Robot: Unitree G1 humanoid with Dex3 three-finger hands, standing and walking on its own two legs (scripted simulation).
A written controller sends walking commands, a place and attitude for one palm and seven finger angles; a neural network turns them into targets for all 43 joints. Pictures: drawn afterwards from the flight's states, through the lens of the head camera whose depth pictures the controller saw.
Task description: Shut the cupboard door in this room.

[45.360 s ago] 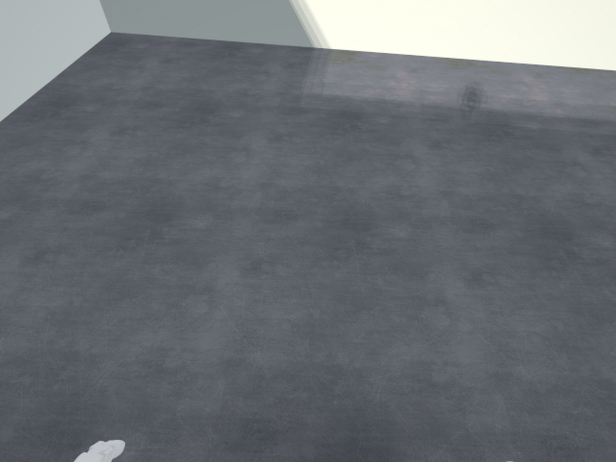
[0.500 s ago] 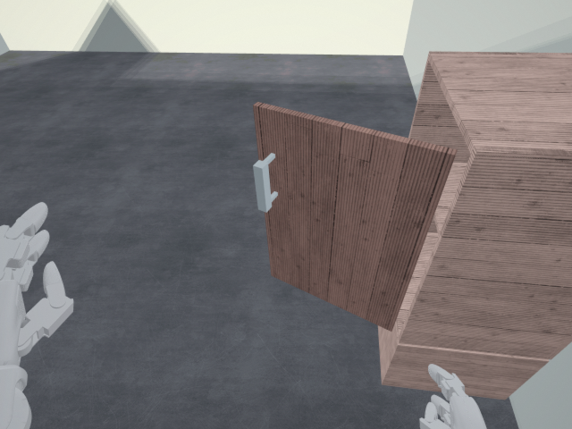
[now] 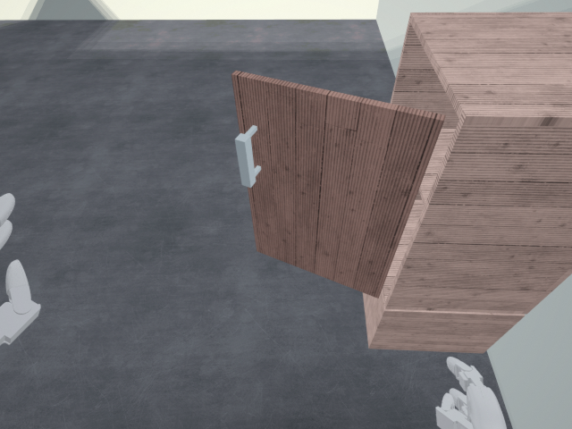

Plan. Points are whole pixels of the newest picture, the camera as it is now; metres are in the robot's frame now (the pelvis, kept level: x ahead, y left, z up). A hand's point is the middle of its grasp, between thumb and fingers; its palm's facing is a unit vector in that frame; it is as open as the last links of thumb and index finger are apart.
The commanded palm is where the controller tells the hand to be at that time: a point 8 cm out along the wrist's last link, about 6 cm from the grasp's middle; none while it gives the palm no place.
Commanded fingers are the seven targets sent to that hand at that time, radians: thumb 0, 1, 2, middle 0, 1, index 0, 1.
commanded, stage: step back with the hand held close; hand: left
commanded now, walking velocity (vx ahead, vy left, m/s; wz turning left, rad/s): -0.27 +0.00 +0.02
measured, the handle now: (250, 156) +0.66 +0.12 -0.01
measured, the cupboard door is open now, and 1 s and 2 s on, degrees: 67 67 67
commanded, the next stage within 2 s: stop stepping back and stand still in 1.22 s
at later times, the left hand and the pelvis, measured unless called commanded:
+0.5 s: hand (5, 372) +0.14 +0.25 +0.17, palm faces +0.47 -0.76 -0.46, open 7.4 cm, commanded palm +0.07 +0.29 +0.18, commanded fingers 0.00 0.90 0.90 -0.20 -0.30 -0.20 -0.30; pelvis -0.06 -0.01 -0.02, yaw +1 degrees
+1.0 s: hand out of the picture +0.05 +0.26 +0.18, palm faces +0.53 -0.70 -0.47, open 7.4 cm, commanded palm -0.04 +0.29 +0.18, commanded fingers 0.00 0.90 0.90 -0.20 -0.30 -0.20 -0.30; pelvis -0.13 -0.03 -0.02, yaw +9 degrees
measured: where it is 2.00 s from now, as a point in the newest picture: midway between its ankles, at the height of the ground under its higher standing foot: outside the picture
